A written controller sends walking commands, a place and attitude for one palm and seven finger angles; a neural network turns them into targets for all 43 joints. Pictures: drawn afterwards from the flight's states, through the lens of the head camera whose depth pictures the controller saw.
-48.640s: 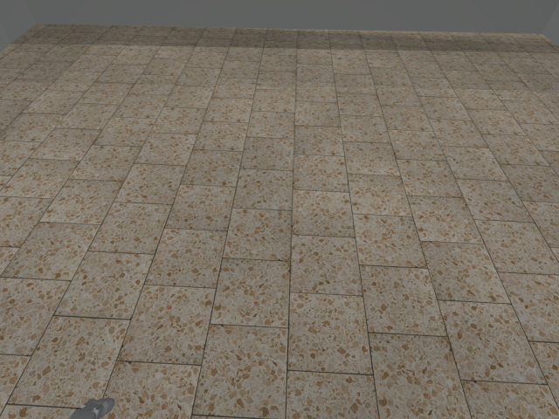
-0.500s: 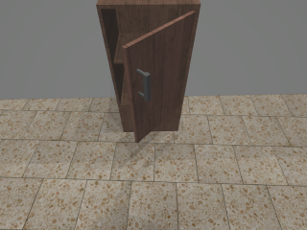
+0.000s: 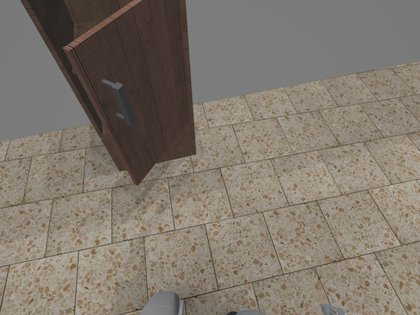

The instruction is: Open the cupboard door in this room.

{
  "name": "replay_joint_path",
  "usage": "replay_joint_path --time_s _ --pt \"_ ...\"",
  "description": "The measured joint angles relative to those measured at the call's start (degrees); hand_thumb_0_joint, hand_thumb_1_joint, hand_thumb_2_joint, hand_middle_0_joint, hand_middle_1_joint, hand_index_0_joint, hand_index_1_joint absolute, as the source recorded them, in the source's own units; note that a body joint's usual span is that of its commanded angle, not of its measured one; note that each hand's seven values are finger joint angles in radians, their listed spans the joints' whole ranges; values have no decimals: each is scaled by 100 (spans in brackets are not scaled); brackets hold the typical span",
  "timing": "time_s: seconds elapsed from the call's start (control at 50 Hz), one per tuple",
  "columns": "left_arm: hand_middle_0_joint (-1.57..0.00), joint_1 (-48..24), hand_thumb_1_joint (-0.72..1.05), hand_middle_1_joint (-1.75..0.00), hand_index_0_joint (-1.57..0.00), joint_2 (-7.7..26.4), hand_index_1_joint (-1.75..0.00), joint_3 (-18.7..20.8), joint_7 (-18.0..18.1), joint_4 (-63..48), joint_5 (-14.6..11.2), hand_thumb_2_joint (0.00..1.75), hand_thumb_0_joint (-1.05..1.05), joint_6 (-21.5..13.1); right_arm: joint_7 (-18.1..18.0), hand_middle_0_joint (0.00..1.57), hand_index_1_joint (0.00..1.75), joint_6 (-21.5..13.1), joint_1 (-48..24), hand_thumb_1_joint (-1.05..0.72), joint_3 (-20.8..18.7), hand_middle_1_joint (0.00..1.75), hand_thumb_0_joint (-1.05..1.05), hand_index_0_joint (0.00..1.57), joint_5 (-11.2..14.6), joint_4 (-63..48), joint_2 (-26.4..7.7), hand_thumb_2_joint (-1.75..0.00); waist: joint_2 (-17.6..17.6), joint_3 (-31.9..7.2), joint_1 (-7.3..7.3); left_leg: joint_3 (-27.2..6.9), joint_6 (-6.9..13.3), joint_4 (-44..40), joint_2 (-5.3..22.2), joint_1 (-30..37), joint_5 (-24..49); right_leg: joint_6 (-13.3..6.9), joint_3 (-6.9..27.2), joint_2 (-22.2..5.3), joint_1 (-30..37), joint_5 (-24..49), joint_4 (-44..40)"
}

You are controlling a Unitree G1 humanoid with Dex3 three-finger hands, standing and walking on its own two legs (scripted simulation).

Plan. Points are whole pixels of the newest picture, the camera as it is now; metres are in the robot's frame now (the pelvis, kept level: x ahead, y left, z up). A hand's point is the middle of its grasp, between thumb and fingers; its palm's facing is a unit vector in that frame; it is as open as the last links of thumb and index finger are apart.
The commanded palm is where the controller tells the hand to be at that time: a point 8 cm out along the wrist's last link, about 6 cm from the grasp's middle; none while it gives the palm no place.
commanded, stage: walk to a spot facing it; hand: left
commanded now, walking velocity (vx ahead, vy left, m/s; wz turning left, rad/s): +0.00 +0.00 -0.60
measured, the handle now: (119, 103) +0.58 +0.29 -0.01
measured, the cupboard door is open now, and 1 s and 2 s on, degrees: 45 45 45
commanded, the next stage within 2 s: none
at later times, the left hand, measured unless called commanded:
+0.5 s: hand (137, 280) +0.19 +0.18 -0.16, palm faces -0.29 -0.91 -0.31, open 7.3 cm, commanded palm none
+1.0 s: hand (188, 238) +0.28 +0.08 -0.15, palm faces -0.58 -0.79 -0.18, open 7.4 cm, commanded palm none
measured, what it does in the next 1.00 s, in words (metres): steps on the spot, turning right: left foot, then right foot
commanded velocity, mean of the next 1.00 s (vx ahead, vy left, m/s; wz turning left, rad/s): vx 0.09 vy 0.00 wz -0.60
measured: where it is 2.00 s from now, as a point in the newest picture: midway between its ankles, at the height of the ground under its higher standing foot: (290, 278)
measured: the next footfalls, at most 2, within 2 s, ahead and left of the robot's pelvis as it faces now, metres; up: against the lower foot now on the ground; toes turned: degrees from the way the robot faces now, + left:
left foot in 0.16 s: +0.05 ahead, +0.16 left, +0.00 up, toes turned -6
right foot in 0.46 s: +0.04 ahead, -0.13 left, +0.00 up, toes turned -19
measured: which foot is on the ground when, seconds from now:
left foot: up 0.00-0.14, down 0.16-0.46, up 0.48-0.78, down 0.80-1.00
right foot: down 0.00-0.16, up 0.18-0.44, down 0.46-0.78, up 0.80-1.00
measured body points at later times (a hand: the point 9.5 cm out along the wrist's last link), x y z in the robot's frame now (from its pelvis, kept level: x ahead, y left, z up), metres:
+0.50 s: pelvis +0.02 -0.01 -0.02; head +0.08 -0.04 +0.43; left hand +0.20 +0.23 -0.14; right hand +0.00 -0.28 -0.17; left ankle +0.01 +0.16 -0.71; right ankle +0.01 -0.12 -0.74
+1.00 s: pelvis +0.08 -0.03 +0.01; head +0.13 -0.04 +0.45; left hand +0.32 +0.12 -0.14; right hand -0.06 -0.24 -0.13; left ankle +0.11 +0.11 -0.74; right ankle +0.00 -0.14 -0.67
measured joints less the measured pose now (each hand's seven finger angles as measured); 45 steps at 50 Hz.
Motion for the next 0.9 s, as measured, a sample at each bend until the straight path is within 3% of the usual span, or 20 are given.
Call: replay_joint_path --time_s 0.1,0.16,0.22,0.26,0.3,0.34,0.42,0.46,0.5,0.54,0.6,0.7,0.78,0.8,0.84,0.9 --pt "-21 83 90 -30 -21 4 -30 -13 -52 -21 16 90 0 36 -8 20 30 -101 -254 -90 13 30 1 19 41 -258 18 -90 -95 -176 65 -144 0 -1271 -124 304 334 93 393 125 -42 158 -196" --pt "-21 116 90 -30 -21 31 -30 5 -65 -70 -37 90 0 89 -33 20 30 -222 -193 -90 81 30 0 20 44 -370 4 -90 -23 -347 26 -226 89 -2675 -68 837 993 192 501 308 -219 42 57" --pt "-21 -84 91 -30 -21 176 -30 47 -130 -103 -62 90 1 160 -69 20 30 -267 -31 -90 141 30 0 20 -74 -354 87 -90 -117 -280 21 -133 117 -2611 -24 889 1104 364 128 211 -736 -1197 1573" --pt "-20 -186 91 -30 -21 263 -30 101 -185 -172 -35 90 1 155 -66 20 30 -241 143 -90 196 30 0 20 -138 -318 142 -90 -126 -252 48 -63 104 -2737 82 1022 1062 467 -178 98 -1024 -1354 2492" --pt "-20 -277 91 -30 -20 305 -30 122 -229 -260 -39 90 1 146 -69 20 30 -207 290 -90 221 30 0 20 -169 -286 151 -90 -57 -208 66 8 67 -2871 211 1129 1093 528 -427 -54 -1144 -1369 2834" --pt "-20 -334 91 -30 -20 313 -30 106 -263 -342 -48 90 1 132 -62 20 30 -187 387 -90 217 30 0 20 -185 -253 125 -90 56 -139 63 122 19 -2914 346 1215 1084 537 -625 -198 -1053 -1326 2534" --pt "-20 -353 91 -30 -20 320 -30 46 -315 -395 -62 90 1 87 -10 20 30 -162 557 -90 166 30 0 20 -167 -219 12 -90 251 -71 -25 457 -118 -2637 578 1281 823 430 -887 -312 -515 -913 1196" --pt "-20 -291 91 -30 -20 382 -30 9 -320 -446 -46 90 0 4 19 20 30 -128 692 -90 122 30 1 20 -105 -221 -53 -90 215 -143 -77 618 -163 -2027 617 1065 547 231 -840 -367 -117 -75 314" --pt "-20 -342 91 -30 -20 307 -30 -10 -225 -396 -48 90 0 -68 3 20 30 -1 582 -90 65 30 1 20 -40 -130 -185 -90 340 -18 -111 295 -126 -760 550 589 -167 74 -740 -242 -217 -264 578" --pt "-20 -331 91 -30 -20 244 -30 -42 -158 -398 -42 90 0 -37 -5 20 30 82 490 -90 27 30 1 20 -8 -66 -248 -90 341 54 -138 101 -97 176 384 160 -285 30 -617 -184 -167 -340 528" --pt "-20 -250 91 -30 -20 208 -30 -59 -84 -373 -24 90 0 20 32 20 30 96 397 -90 21 30 1 20 -10 -67 -230 -90 155 25 -140 95 -122 488 234 -204 38 48 -347 -146 -64 -132 178" --pt "-21 -131 91 -30 -21 147 -30 -115 -89 -298 -5 90 0 43 58 20 30 9 339 -90 27 30 1 19 9 -183 -137 -90 -50 -133 -136 75 -127 -699 55 -36 357 77 49 -49 -7 42 -105" --pt "-21 -77 90 -30 -21 104 -30 -103 -118 -276 -33 90 0 93 43 20 30 -123 417 -90 78 30 1 19 14 -255 -68 -90 -66 -321 -153 38 -42 -2205 -45 568 741 180 258 119 -135 -86 100" --pt "-21 -59 90 -30 -21 76 -30 -99 -136 -279 -55 90 1 118 34 20 30 -192 494 -90 92 30 1 20 -27 -284 -89 -90 33 -412 -185 -33 66 -2542 23 653 882 185 214 215 -281 -478 376" --pt "-21 -130 91 -30 -21 118 -30 -55 -206 -235 -59 90 1 177 2 20 30 -276 600 -90 145 30 0 20 -108 -240 -3 -90 -16 -427 -202 62 174 -2446 74 660 1027 242 -13 160 -626 -1232 1361" --pt "-20 -206 91 -30 -20 205 -30 34 -349 -235 -4 90 1 130 16 20 30 -349 896 -90 233 30 0 20 -178 -161 120 -90 -55 -478 -193 223 164 -2823 219 965 1082 327 -428 -56 -1074 -1141 2579"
